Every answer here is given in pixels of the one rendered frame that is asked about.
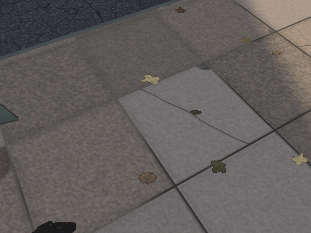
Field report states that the left robot hand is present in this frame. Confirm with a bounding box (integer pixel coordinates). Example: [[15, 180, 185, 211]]
[[32, 220, 77, 233]]

